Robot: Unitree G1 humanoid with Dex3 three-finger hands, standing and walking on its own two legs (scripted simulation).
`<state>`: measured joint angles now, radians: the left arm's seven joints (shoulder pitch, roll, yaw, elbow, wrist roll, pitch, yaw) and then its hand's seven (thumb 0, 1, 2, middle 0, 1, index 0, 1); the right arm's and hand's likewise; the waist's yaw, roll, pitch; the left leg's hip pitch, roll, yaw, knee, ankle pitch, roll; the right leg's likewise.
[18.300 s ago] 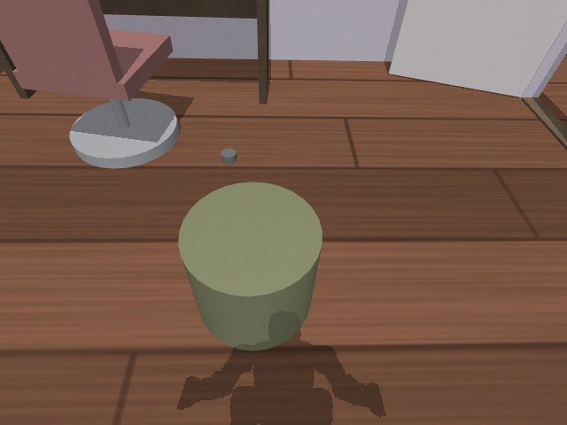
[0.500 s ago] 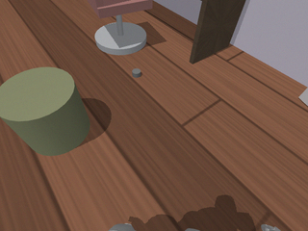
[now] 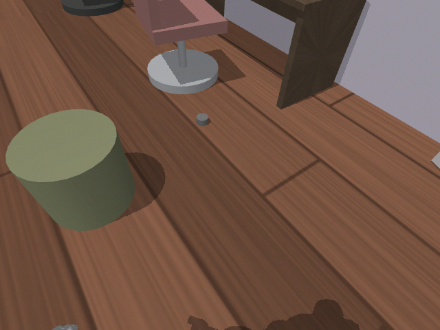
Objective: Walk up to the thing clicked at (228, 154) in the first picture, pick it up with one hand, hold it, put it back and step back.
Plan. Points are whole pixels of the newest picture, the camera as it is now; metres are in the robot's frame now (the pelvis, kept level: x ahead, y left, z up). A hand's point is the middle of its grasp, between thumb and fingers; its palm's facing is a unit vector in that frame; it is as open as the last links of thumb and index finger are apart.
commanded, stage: walk up
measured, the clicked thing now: (202, 119) +1.50 +0.15 -0.75
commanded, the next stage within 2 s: stand in 0.12 s
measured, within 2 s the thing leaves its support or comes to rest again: neither
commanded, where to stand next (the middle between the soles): +0.06 +0.01 m, yaw -4 degrees
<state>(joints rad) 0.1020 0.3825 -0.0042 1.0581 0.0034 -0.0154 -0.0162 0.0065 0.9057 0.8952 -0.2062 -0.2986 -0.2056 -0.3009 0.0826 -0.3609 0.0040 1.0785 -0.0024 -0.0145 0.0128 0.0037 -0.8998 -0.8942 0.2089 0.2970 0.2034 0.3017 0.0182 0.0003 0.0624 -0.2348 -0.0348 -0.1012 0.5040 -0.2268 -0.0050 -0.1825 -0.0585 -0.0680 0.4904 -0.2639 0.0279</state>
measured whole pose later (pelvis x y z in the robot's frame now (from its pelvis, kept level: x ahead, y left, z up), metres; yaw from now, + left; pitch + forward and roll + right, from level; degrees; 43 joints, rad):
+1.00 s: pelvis +0.00 -0.02 +0.01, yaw -2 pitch -2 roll +0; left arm 0.10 0.36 0.00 1.14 0.01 0.00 -0.02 0.01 0.91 0.90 -0.21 -0.30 -0.20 -0.30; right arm 0.10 -0.34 0.00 1.16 -0.01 0.00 0.01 0.00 -0.90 -0.89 0.21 0.30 0.20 0.30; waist 0.01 0.00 0.05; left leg -0.14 0.01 -0.08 0.33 -0.15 -0.03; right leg -0.12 -0.02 -0.05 0.34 -0.19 0.00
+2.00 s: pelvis +0.02 -0.02 +0.01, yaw -2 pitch -2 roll +0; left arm 0.11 0.36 0.00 1.13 0.01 0.00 -0.01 0.01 0.91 0.90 -0.21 -0.30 -0.21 -0.30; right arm 0.11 -0.35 0.01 1.13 -0.01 0.00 0.01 0.00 -0.90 -0.89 0.21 0.30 0.20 0.30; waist 0.01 0.00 0.05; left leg -0.12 0.02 -0.07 0.32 -0.17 -0.04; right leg -0.10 -0.01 -0.04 0.33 -0.20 0.00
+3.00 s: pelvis +0.07 +0.01 +0.00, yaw +0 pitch -3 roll -1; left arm 0.29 0.45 0.09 1.02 0.05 -0.02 -0.08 0.01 0.90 0.90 -0.21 -0.30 -0.21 -0.30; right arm 0.21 -0.43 -0.10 1.02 -0.04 -0.04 0.08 0.01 -0.90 -0.89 0.21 0.30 0.20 0.30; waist 0.05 -0.01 0.03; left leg -0.35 0.07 0.03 0.58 -0.31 0.00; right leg -0.04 -0.05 -0.07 0.45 -0.37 -0.01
